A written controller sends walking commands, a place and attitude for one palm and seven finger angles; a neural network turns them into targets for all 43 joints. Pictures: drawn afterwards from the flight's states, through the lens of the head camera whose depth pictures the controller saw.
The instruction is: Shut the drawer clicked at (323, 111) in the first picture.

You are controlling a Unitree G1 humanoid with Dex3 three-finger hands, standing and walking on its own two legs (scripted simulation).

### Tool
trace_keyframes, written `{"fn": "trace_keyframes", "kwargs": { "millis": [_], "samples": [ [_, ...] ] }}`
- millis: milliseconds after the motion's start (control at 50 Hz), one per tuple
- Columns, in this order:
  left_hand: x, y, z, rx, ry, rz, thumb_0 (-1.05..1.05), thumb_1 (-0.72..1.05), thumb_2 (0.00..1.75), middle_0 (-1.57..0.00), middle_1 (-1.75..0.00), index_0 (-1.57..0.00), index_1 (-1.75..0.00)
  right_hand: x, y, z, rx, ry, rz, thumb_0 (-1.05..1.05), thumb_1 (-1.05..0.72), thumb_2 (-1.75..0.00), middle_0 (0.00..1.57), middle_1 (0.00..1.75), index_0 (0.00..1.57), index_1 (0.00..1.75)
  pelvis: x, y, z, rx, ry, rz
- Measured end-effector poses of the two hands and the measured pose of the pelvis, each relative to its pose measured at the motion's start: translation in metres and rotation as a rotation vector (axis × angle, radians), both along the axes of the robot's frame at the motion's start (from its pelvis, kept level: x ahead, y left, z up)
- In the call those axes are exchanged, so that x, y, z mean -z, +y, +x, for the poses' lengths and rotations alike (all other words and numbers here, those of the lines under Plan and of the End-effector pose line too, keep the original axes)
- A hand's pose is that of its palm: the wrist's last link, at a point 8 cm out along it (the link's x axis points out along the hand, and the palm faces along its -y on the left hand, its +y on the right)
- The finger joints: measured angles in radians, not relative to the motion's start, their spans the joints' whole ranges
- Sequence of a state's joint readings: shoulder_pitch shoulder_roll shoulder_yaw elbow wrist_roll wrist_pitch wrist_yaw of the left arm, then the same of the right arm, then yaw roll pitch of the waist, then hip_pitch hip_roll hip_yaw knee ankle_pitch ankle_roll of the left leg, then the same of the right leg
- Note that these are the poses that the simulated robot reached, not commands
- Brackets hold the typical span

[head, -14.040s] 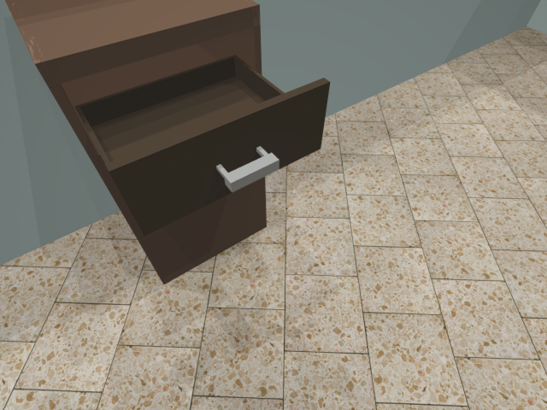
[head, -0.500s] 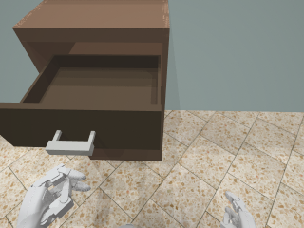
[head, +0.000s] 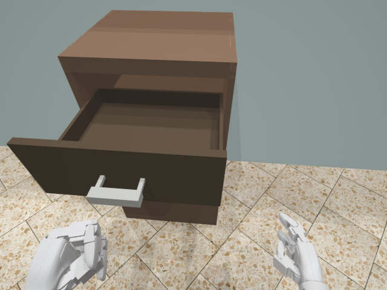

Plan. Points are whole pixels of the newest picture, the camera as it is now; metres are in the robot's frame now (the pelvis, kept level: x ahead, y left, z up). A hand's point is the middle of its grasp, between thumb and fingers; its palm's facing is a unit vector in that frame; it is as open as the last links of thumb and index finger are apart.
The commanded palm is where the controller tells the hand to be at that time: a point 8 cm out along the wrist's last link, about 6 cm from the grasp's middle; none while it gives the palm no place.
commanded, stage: raise the hand and make a fist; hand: left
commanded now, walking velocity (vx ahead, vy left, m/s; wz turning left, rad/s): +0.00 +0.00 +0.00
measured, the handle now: (118, 188) +0.31 +0.20 +0.05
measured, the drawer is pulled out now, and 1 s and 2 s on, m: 0.30 0.30 0.30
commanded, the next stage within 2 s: bring the fist close to the handle in 0.60 s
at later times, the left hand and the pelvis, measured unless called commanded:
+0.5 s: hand (98, 255) +0.14 +0.15 +0.15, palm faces +0.07 -0.99 -0.13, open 3.3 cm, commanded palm +0.08 +0.21 +0.16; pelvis +0.00 -0.02 +0.01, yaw +0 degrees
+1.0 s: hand (108, 245) +0.16 +0.16 +0.12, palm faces +0.06 -0.99 -0.09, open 3.3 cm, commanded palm +0.12 +0.21 +0.12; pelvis +0.01 -0.03 +0.01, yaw +0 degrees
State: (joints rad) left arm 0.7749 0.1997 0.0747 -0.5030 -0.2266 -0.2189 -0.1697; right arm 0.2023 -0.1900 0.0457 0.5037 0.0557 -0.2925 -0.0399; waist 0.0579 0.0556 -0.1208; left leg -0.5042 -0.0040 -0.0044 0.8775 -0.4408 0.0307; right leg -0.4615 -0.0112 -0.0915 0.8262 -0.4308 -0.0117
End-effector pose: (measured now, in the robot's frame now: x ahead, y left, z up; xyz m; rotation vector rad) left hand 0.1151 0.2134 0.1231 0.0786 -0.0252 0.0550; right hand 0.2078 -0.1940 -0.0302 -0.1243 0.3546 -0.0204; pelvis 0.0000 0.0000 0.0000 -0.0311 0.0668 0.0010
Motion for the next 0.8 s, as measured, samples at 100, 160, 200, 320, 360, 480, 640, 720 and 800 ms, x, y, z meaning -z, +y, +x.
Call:
{"fn": "trace_keyframes", "kwargs": {
  "millis": [100,160,200,320,360,480,640,720,800],
  "samples": [
    [-0.014,-0.003,0.000,0.006,-0.013,0.017,0.01,0.90,0.90,-1.37,-1.56,-1.37,-1.57,-0.001,0.005,-0.002,-0.020,-0.002,0.016,0.01,-0.90,-0.90,0.21,0.30,0.20,0.30,-0.004,-0.001,0.002,-0.001,-0.020,0.002],
    [-0.022,-0.004,0.001,0.011,-0.020,0.028,0.01,0.90,0.90,-1.38,-1.58,-1.39,-1.58,-0.001,0.002,-0.005,-0.014,0.002,0.019,0.01,-0.90,-0.90,0.21,0.30,0.21,0.30,-0.006,-0.002,0.003,-0.001,-0.030,0.004],
    [-0.027,-0.003,0.001,0.012,-0.021,0.041,0.01,0.90,0.90,-1.39,-1.59,-1.39,-1.59,-0.001,-0.002,-0.008,-0.004,0.006,0.019,0.02,-0.90,-0.90,0.21,0.30,0.21,0.30,-0.008,-0.004,0.004,0.001,-0.037,0.006],
    [-0.032,-0.002,0.000,-0.001,-0.009,0.041,0.01,0.90,0.90,-1.39,-1.60,-1.40,-1.60,-0.002,-0.019,-0.014,0.032,0.003,0.009,0.02,-0.90,-0.90,0.21,0.30,0.20,0.30,-0.012,-0.010,0.005,0.004,-0.053,0.011],
    [-0.029,-0.003,0.000,-0.005,0.007,0.033,0.01,0.90,0.90,-1.40,-1.60,-1.40,-1.60,-0.003,-0.025,-0.015,0.041,-0.001,0.001,0.02,-0.90,-0.90,0.21,0.30,0.20,0.30,-0.013,-0.012,0.004,0.005,-0.055,0.013],
    [-0.028,-0.007,-0.002,-0.011,0.011,0.047,0.01,0.90,0.90,-1.40,-1.60,-1.40,-1.60,-0.005,-0.040,-0.017,0.051,-0.014,-0.019,0.02,-0.90,-0.90,0.21,0.30,0.20,0.30,-0.014,-0.020,0.003,0.003,-0.059,0.015],
    [-0.030,-0.001,0.000,-0.029,-0.004,0.065,0.01,0.90,0.90,-1.40,-1.60,-1.41,-1.60,-0.004,-0.049,-0.017,0.064,-0.023,-0.015,0.02,-0.90,-0.90,0.20,0.30,0.20,0.30,-0.015,-0.028,0.003,0.001,-0.063,0.015],
    [-0.029,0.000,0.003,-0.026,0.002,0.057,0.01,0.90,0.90,-1.40,-1.60,-1.41,-1.60,-0.005,-0.050,-0.016,0.060,-0.034,-0.013,0.02,-0.90,-0.90,0.20,0.30,0.20,0.30,-0.017,-0.030,0.004,0.000,-0.065,0.016],
    [-0.024,0.000,0.008,-0.020,0.015,0.041,0.01,0.90,0.90,-1.40,-1.60,-1.41,-1.60,-0.005,-0.050,-0.015,0.059,-0.033,-0.016,0.02,-0.90,-0.90,0.21,0.30,0.20,0.30,-0.017,-0.030,0.004,0.001,-0.060,0.017]
  ]
}}
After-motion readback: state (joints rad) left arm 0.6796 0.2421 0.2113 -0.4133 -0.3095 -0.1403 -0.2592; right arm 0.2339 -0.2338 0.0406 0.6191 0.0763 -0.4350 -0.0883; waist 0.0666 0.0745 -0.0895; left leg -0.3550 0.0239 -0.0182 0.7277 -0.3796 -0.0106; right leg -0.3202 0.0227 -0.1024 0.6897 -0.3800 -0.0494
